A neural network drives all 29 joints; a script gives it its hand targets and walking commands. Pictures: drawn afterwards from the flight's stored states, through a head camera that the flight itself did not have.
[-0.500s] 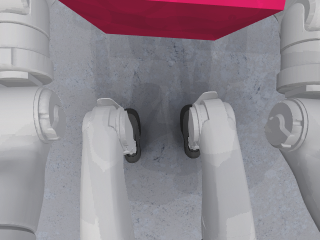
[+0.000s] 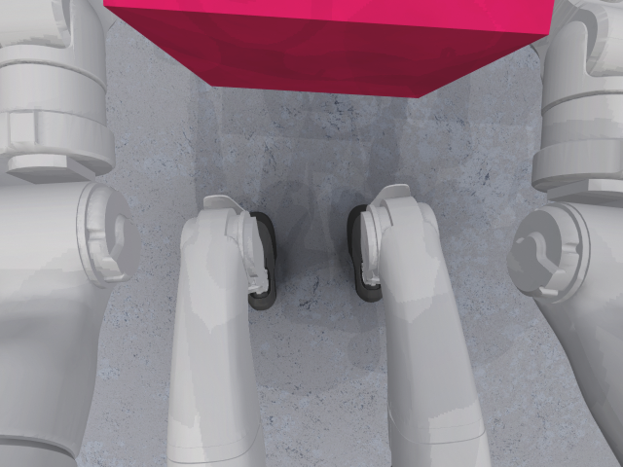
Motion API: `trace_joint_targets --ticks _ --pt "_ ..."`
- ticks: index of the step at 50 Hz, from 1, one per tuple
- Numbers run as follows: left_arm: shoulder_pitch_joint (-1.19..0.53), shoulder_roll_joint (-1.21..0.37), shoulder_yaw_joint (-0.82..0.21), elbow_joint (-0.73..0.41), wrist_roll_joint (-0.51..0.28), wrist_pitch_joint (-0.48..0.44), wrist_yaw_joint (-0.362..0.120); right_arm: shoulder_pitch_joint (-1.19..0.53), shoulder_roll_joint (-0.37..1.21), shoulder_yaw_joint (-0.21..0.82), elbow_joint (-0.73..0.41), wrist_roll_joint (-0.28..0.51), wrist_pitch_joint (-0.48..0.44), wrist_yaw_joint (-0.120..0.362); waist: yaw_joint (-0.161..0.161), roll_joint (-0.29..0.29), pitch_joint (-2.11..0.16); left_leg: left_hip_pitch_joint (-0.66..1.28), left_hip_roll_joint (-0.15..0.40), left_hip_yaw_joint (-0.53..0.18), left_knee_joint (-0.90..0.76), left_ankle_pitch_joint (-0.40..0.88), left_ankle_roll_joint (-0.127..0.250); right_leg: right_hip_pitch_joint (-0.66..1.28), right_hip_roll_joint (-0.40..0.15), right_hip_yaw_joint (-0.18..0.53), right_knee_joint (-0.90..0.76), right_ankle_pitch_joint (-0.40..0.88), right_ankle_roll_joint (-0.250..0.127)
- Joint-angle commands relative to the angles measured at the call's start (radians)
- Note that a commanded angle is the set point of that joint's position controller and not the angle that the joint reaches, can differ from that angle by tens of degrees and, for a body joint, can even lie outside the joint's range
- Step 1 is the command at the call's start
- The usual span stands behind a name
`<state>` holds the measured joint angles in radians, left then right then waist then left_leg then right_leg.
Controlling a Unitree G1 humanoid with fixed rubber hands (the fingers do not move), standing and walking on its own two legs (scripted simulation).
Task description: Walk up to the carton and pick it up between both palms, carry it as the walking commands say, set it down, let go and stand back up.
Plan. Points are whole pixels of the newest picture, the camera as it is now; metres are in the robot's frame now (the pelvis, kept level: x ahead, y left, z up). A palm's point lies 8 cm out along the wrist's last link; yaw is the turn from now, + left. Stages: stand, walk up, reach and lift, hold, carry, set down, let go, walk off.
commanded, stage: reach and lift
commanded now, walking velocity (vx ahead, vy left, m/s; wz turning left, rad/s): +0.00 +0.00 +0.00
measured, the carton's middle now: out of the picture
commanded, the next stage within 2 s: none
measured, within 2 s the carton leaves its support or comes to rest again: neither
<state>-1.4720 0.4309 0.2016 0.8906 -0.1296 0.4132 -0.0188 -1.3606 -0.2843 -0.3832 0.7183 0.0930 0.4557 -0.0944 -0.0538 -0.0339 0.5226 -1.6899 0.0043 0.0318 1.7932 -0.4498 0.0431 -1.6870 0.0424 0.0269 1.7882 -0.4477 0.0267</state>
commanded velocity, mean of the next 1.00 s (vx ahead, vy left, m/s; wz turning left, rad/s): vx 0.00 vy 0.00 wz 0.00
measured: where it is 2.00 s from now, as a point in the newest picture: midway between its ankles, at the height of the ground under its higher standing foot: (314, 274)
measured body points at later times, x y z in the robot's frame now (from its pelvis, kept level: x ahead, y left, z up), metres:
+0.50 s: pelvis +0.00 +0.00 +0.06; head +0.30 +0.00 +0.38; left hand +0.57 +0.17 +0.00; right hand +0.54 -0.22 +0.00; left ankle +0.16 +0.11 -0.46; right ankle +0.16 -0.12 -0.46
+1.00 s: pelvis +0.01 +0.00 +0.12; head +0.27 +0.01 +0.48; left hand +0.55 +0.17 +0.08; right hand +0.51 -0.22 +0.09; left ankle +0.16 +0.11 -0.46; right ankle +0.16 -0.12 -0.46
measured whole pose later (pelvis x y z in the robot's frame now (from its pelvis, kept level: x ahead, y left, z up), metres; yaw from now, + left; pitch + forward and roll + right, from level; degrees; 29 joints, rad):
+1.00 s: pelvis +0.01 +0.00 +0.12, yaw +0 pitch +13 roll -1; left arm -1.19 0.31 0.30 0.74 -0.02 0.45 -0.06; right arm -1.12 -0.18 -0.44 0.61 0.02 0.49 -0.05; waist -0.05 -0.03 0.44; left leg -1.23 -0.01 0.01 1.37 -0.37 0.03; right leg -1.22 0.05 0.03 1.35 -0.36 0.02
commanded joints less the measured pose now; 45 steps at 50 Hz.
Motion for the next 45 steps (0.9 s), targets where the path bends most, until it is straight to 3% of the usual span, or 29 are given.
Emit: trace_joint_targets --ticks 1,3,5,6,7,9,11,12,13,14,15,16,17,19,21,23,24,26,27,29,30,31,33,34,37,39,40,43,45 --pt "-0.61 -1.046 -0.342 -0.342 -0.041 -0.003 -0.277 -0.836 1.062 0.501 -0.376 0.143 -0.021 0.308 0.064 0.073 -2.402 0.733 -0.129 0.015 -0.256 0.181 -0.007 0.599 0.093 -0.083 -0.235 0.158 -0.001" --pt "-0.497 -1.05 -0.325 -0.258 -0.003 -0.004 -0.289 -0.782 1.031 0.479 -0.304 0.128 -0.034 0.32 0.092 0.091 -2.244 0.707 -0.119 -0.001 -0.275 0.181 -0.01 0.508 0.082 -0.078 -0.263 0.124 -0.01" --pt "-0.607 -1.081 -0.346 -0.405 -0.035 -0.027 -0.286 -0.805 1.097 0.537 -0.404 0.14 -0.039 0.316 0.076 0.028 -2.431 0.748 -0.129 0.014 -0.274 0.225 -0.019 0.676 0.084 -0.068 -0.282 0.213 -0.004" --pt "-0.589 -1.034 -0.307 -0.295 -0.001 -0.016 -0.293 -0.743 1.047 0.459 -0.259 0.108 -0.034 0.316 0.059 0.087 -2.242 0.664 -0.122 0.002 -0.298 0.129 -0.013 0.523 0.079 -0.083 -0.281 0.097 -0.002" --pt "-0.582 -1.058 -0.305 -0.287 -0.007 -0.012 -0.294 -0.757 1.051 0.445 -0.283 0.087 -0.03 0.323 0.033 0.064 -2.268 0.691 -0.119 -0.016 -0.315 0.118 -0.012 0.57 0.077 -0.079 -0.301 0.099 -0.012" --pt "-0.564 -1.109 -0.377 -0.389 -0.028 -0.003 -0.29 -0.799 1.073 0.52 -0.4 0.149 -0.036 0.343 0.055 0.104 -2.463 0.876 -0.129 -0.027 -0.314 0.214 -0.021 0.619 0.097 -0.085 -0.3 0.176 -0.014" --pt "-0.668 -1.101 -0.399 -0.5 -0.07 -0.013 -0.276 -0.776 1.044 0.514 -0.373 0.138 -0.026 0.334 -0.011 0.111 -2.505 0.959 -0.127 -0.065 -0.309 0.229 -0.033 0.583 0.093 -0.096 -0.277 0.2 -0.021" --pt "-0.637 -1.095 -0.4 -0.443 -0.053 -0.012 -0.277 -0.764 1.061 0.512 -0.361 0.142 -0.029 0.337 0.024 0.12 -2.465 0.948 -0.129 -0.055 -0.329 0.248 -0.035 0.565 0.095 -0.096 -0.297 0.199 -0.017" --pt "-0.588 -1.146 -0.419 -0.464 -0.067 -0.009 -0.274 -0.715 1.02 0.482 -0.374 0.126 -0.035 0.343 -0.017 0.162 -2.453 0.973 -0.126 -0.069 -0.332 0.24 -0.039 0.559 0.1 -0.086 -0.3 0.188 -0.031" --pt "-0.578 -1.154 -0.406 -0.452 -0.06 -0.005 -0.271 -0.722 1.054 0.495 -0.388 0.12 -0.038 0.342 -0.006 0.103 -2.487 1.007 -0.13 -0.085 -0.352 0.257 -0.036 0.579 0.096 -0.094 -0.318 0.201 -0.026" --pt "-0.596 -1.112 -0.409 -0.48 -0.054 -0.004 -0.275 -0.742 1.016 0.511 -0.407 0.12 -0.03 0.342 -0.002 0.136 -2.494 0.971 -0.128 -0.056 -0.34 0.272 -0.039 0.602 0.091 -0.083 -0.321 0.218 -0.024" --pt "-0.593 -1.106 -0.42 -0.527 -0.068 -0.007 -0.273 -0.762 1.091 0.571 -0.448 0.166 -0.023 0.334 0.073 0.104 -2.553 0.976 -0.138 -0.029 -0.346 0.269 -0.031 0.729 0.102 -0.061 -0.327 0.237 -0.024" --pt "-0.57 -1.08 -0.376 -0.432 -0.038 -0.004 -0.277 -0.763 1.056 0.536 -0.409 0.126 -0.025 0.334 0.063 0.083 -2.428 0.889 -0.135 -0.029 -0.363 0.212 -0.021 0.657 0.095 -0.069 -0.326 0.185 -0.015" --pt "-0.599 -1.104 -0.42 -0.546 -0.068 -0.001 -0.27 -0.724 1.091 0.578 -0.437 0.169 -0.009 0.339 0.041 0.075 -2.526 1.042 -0.127 -0.043 -0.388 0.238 -0.025 0.722 0.105 -0.073 -0.367 0.21 -0.017" --pt "-0.58 -1.128 -0.417 -0.455 -0.045 0.004 -0.276 -0.661 1.088 0.5 -0.338 0.134 -0.012 0.341 0.024 0.119 -2.373 0.984 -0.121 -0.056 -0.407 0.202 -0.032 0.634 0.099 -0.071 -0.371 0.184 -0.024" --pt "-0.483 -1.151 -0.345 -0.322 -0.006 0.012 -0.296 -0.704 1.08 0.48 -0.335 0.095 -0.02 0.346 0.026 0.068 -2.264 0.877 -0.127 -0.047 -0.437 0.093 -0.022 0.667 0.093 -0.064 -0.418 0.1 -0.023" --pt "-0.472 -1.189 -0.37 -0.342 -0.035 0.012 -0.298 -0.753 1.1 0.526 -0.415 0.136 -0.023 0.35 0.056 0.063 -2.357 0.958 -0.13 -0.053 -0.443 0.144 -0.023 0.714 0.097 -0.061 -0.413 0.14 -0.024" --pt "-0.407 -1.128 -0.305 -0.262 0.036 0.012 -0.314 -0.711 1.131 0.513 -0.326 0.119 -0.011 0.353 0.117 0.018 -2.219 0.859 -0.127 -0.028 -0.468 0.152 -0.006 0.729 0.087 -0.049 -0.457 0.122 -0.007" --pt "-0.4 -1.155 -0.34 -0.287 0.028 0.002 -0.319 -0.595 1.135 0.476 -0.251 0.073 -0.012 0.365 0.048 0.044 -2.211 0.852 -0.125 -0.025 -0.445 0.179 -0.022 0.699 0.094 -0.063 -0.445 0.161 -0.016" --pt "-0.478 -1.155 -0.443 -0.496 -0.024 -0.008 -0.315 -0.621 1.165 0.598 -0.416 0.165 -0.019 0.361 0.061 0.085 -2.534 1.054 -0.134 -0.024 -0.463 0.314 -0.025 0.894 0.105 -0.052 -0.459 0.294 -0.007" --pt "-0.51 -1.086 -0.356 -0.422 0.006 -0.013 -0.312 -0.6 1.103 0.485 -0.275 0.079 -0.016 0.366 0.053 0.062 -2.328 0.934 -0.124 -0.049 -0.457 0.179 -0.021 0.679 0.094 -0.064 -0.431 0.144 -0.011" --pt "-0.476 -1.126 -0.435 -0.548 -0.019 -0.003 -0.31 -0.662 1.165 0.617 -0.452 0.171 -0.011 0.365 0.089 0.074 -2.523 1.103 -0.128 -0.041 -0.49 0.275 -0.02 0.885 0.107 -0.056 -0.491 0.255 -0.012" --pt "-0.459 -1.101 -0.395 -0.449 0.002 -0.002 -0.314 -0.593 1.133 0.557 -0.382 0.123 -0.01 0.352 0.075 0.091 -2.367 0.967 -0.134 -0.015 -0.478 0.272 -0.024 0.81 0.101 -0.035 -0.493 0.237 -0.01" --pt "-0.47 -1.122 -0.394 -0.51 -0.012 -0.023 -0.315 -0.601 1.185 0.566 -0.377 0.118 -0.016 0.353 0.087 0.017 -2.392 0.961 -0.137 -0.025 -0.486 0.266 -0.014 0.884 0.102 -0.038 -0.493 0.241 -0.012" --pt "-0.506 -1.128 -0.484 -0.619 -0.077 -0.023 -0.305 -0.684 1.15 0.667 -0.589 0.181 -0.029 0.338 0.057 0.037 -2.616 1.081 -0.146 -0.029 -0.49 0.334 -0.018 1.035 0.111 -0.028 -0.499 0.333 -0.01" --pt "-0.47 -1.148 -0.478 -0.588 -0.065 -0.007 -0.3 -0.633 1.164 0.651 -0.527 0.173 -0.005 0.324 0.08 0.065 -2.549 1.147 -0.147 -0.039 -0.543 0.354 -0.021 1.015 0.112 -0.028 -0.534 0.337 -0.01" --pt "-0.41 -1.138 -0.4 -0.437 -0.017 0.001 -0.299 -0.599 1.14 0.571 -0.391 0.124 0.001 0.329 0.071 0.043 -2.268 1.03 -0.138 -0.066 -0.577 0.171 -0.005 0.852 0.103 -0.03 -0.554 0.146 -0.016" --pt "-0.406 -1.153 -0.39 -0.453 -0.001 -0.01 -0.321 -0.545 1.223 0.574 -0.356 0.138 0.002 0.353 0.094 0.021 -2.263 1.03 -0.133 -0.041 -0.608 0.178 -0.009 0.964 0.093 -0.005 -0.613 0.175 -0.008" --pt "-0.335 -1.13 -0.329 -0.287 0.053 0.001 -0.336 -0.574 1.168 0.511 -0.257 0.09 -0.001 0.361 0.096 0.045 -2.033 0.93 -0.121 -0.059 -0.646 0.015 0.002 0.842 0.077 -0.026 -0.621 0.027 -0.015"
